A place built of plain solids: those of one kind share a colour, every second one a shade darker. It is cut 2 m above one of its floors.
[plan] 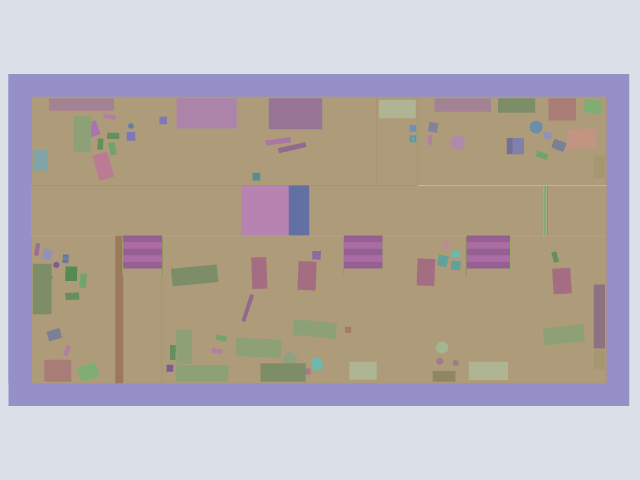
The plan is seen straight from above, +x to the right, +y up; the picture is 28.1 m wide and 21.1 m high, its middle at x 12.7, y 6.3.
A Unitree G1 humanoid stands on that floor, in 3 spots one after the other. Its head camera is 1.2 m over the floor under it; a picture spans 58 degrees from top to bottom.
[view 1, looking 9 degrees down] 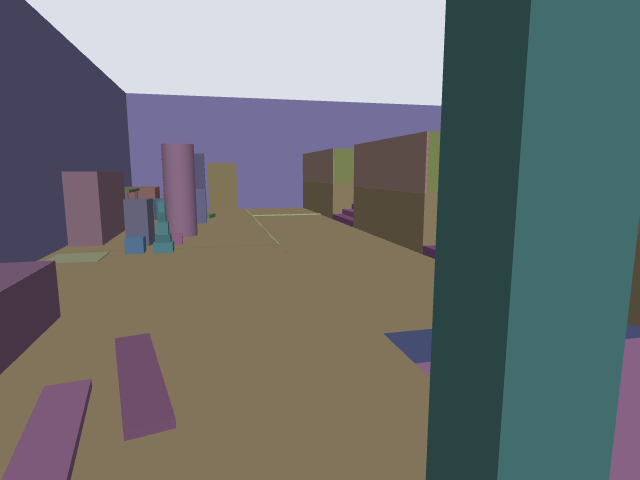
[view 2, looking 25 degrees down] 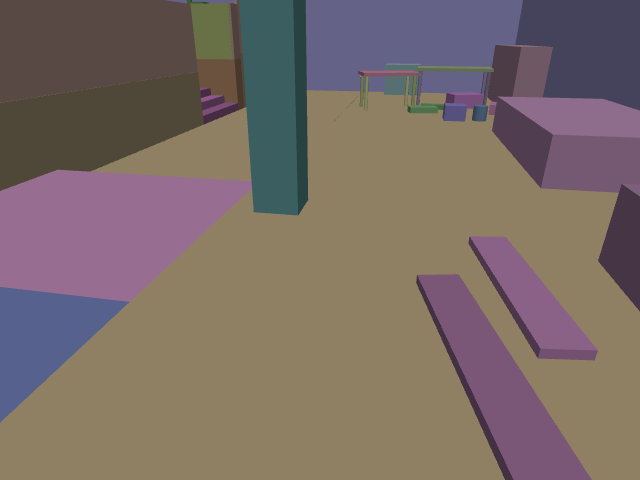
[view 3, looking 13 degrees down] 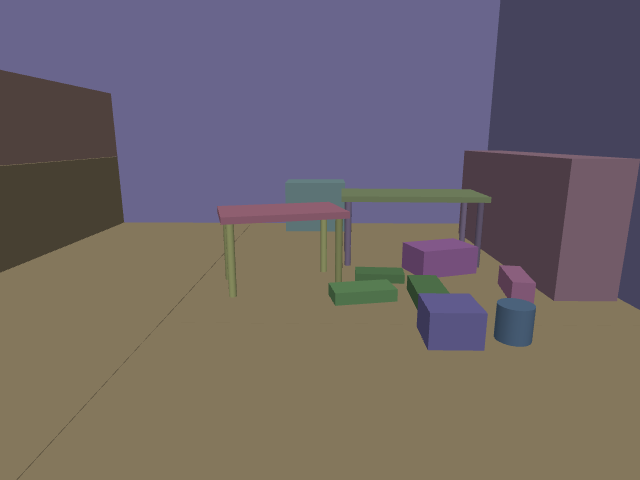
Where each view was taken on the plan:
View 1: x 8.91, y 9.91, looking -14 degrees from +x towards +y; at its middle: floor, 8.82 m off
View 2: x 12.99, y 9.99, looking -169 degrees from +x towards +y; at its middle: floor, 2.84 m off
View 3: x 7.26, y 9.99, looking -179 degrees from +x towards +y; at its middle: floor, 6.14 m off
